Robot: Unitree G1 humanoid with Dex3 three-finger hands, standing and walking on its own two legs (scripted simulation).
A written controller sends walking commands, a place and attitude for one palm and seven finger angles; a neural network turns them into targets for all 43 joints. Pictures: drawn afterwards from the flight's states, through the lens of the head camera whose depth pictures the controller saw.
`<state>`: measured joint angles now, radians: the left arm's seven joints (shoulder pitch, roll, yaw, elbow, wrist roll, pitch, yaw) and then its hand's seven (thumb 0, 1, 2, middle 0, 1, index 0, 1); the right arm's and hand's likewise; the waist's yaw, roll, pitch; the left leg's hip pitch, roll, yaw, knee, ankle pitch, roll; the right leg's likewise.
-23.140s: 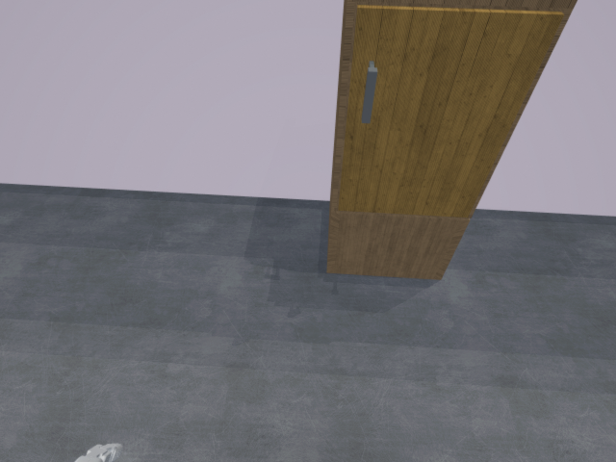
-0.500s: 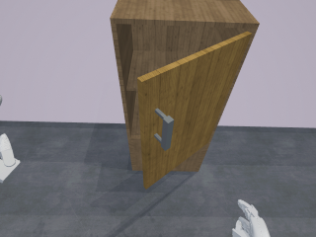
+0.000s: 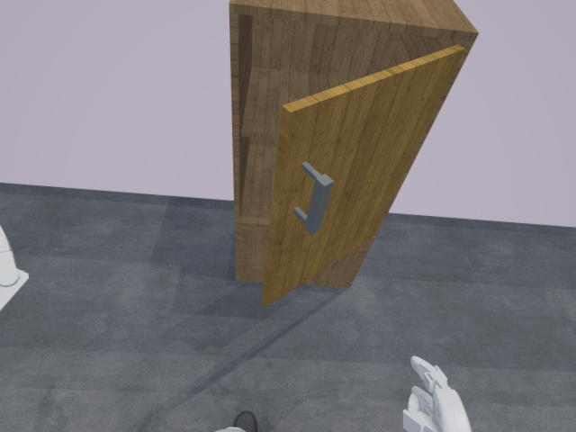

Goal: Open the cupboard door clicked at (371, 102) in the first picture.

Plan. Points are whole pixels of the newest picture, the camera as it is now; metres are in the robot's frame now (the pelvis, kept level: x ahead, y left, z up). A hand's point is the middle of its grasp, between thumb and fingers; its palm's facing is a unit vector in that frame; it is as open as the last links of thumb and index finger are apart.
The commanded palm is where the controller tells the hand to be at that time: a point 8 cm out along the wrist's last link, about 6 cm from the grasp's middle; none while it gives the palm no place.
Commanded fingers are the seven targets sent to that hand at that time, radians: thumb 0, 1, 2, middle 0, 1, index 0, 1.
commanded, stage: step back with the hand held close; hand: left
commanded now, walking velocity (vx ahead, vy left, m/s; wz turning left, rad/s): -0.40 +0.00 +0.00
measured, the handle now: (310, 199) +0.47 +0.01 +0.04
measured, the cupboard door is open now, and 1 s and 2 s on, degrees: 39 39 39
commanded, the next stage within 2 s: stop stepping back and stand still in 0.02 s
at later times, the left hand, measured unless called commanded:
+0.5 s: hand (12, 404) +0.11 +0.23 +0.17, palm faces +0.32 -0.81 -0.49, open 7.4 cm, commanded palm +0.07 +0.28 +0.18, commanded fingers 0.00 0.90 0.90 -0.20 -0.30 -0.20 -0.30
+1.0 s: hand out of the picture +0.08 +0.28 +0.17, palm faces +0.39 -0.79 -0.48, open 7.4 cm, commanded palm +0.04 +0.32 +0.18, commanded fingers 0.00 0.90 0.90 -0.20 -0.30 -0.20 -0.30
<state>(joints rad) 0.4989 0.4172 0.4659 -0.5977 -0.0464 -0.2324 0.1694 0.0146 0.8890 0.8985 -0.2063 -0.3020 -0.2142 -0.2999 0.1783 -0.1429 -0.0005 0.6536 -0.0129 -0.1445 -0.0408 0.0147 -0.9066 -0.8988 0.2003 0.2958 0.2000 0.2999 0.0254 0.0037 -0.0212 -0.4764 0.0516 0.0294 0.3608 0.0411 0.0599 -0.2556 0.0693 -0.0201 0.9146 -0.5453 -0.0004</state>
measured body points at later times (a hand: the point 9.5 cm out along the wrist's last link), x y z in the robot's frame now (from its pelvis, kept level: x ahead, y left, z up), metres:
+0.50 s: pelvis -0.09 -0.01 +0.00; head -0.11 +0.01 +0.45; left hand +0.09 +0.27 +0.20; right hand +0.00 -0.28 -0.09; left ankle -0.02 +0.09 -0.69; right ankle -0.15 -0.10 -0.74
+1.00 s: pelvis -0.12 +0.03 +0.00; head -0.12 +0.02 +0.45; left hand +0.06 +0.32 +0.19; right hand +0.05 -0.19 -0.09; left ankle -0.07 +0.13 -0.74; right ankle -0.14 -0.08 -0.74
